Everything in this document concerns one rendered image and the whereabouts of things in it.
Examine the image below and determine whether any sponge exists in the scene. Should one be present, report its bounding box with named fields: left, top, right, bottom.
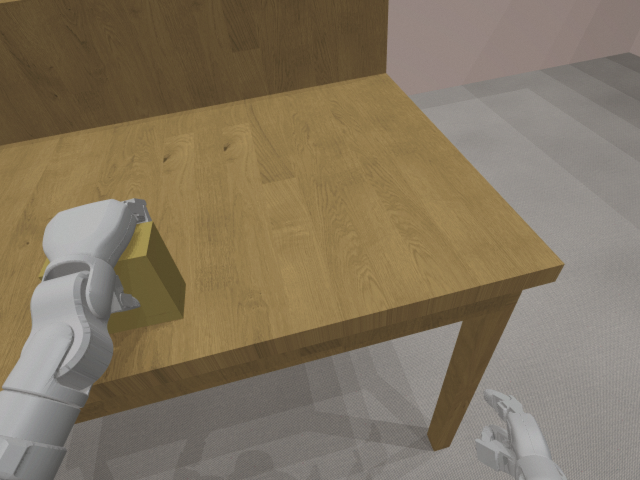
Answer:
left=38, top=221, right=186, bottom=334

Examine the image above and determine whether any robot left hand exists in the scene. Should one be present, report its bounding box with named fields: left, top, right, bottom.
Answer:
left=43, top=198, right=152, bottom=314

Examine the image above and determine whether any table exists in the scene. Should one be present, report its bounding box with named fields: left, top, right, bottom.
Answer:
left=0, top=0, right=565, bottom=451

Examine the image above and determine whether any robot right forearm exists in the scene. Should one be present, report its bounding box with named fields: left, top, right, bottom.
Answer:
left=515, top=455, right=567, bottom=480

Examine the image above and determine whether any robot left forearm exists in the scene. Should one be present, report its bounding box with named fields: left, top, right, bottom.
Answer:
left=0, top=254, right=116, bottom=480

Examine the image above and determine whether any robot right hand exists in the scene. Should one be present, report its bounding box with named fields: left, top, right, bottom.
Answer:
left=475, top=389, right=552, bottom=478

